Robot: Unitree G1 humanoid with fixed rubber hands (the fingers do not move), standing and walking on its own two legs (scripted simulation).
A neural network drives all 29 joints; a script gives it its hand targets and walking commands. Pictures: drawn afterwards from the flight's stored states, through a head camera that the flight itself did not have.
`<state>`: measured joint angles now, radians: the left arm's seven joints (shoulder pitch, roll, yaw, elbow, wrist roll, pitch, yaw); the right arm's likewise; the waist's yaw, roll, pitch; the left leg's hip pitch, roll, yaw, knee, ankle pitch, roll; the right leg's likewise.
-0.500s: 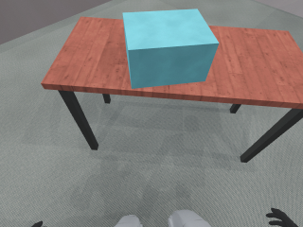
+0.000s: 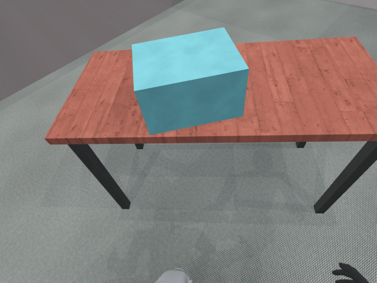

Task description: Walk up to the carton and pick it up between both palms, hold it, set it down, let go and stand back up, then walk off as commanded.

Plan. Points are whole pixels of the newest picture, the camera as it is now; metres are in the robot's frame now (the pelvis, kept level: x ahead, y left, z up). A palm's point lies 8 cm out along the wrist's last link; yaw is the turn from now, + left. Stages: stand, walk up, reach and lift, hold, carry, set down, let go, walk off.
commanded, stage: walk off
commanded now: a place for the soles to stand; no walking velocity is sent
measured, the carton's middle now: (187, 80) +0.68 +0.04 +0.02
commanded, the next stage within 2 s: stand in 0.78 s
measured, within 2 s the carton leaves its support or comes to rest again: neither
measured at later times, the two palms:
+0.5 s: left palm out of the picture +0.10 +0.35 -0.05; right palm out of the picture +0.10 -0.30 -0.12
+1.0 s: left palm out of the picture +0.07 +0.36 -0.08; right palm out of the picture +0.07 -0.28 -0.09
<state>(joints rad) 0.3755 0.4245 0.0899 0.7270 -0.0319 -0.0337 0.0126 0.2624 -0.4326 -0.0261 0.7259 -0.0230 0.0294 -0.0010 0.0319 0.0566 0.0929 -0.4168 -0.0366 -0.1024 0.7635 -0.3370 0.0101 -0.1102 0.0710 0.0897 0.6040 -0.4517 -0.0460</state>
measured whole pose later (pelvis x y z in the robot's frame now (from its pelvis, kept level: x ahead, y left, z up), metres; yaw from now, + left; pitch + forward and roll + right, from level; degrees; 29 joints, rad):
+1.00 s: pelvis -0.03 +0.04 +0.00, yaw -1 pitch -3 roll -1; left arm 0.24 0.41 0.07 0.75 -0.03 -0.01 0.02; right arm 0.25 -0.43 -0.03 0.75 -0.02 0.00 0.00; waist 0.03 0.03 0.10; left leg -0.27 0.01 -0.09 0.67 -0.36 -0.01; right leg -0.28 0.06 0.10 0.64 -0.31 0.00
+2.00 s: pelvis -0.01 +0.04 +0.01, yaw +0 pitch -3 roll -1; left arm 0.18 0.39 0.04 0.77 -0.03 -0.01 0.01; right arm 0.25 -0.43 -0.03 0.78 -0.02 -0.01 0.00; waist 0.03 0.03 0.06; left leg -0.20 0.00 -0.09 0.58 -0.33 -0.01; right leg -0.20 0.04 0.10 0.54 -0.28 0.00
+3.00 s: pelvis -0.02 +0.04 +0.01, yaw +0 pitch -4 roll -1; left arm 0.18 0.39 0.04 0.81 -0.03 -0.01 0.01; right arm 0.25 -0.43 -0.03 0.82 -0.02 -0.01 0.00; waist 0.03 0.03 0.06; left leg -0.17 0.00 -0.09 0.52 -0.29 -0.01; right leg -0.18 0.04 0.10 0.49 -0.25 0.00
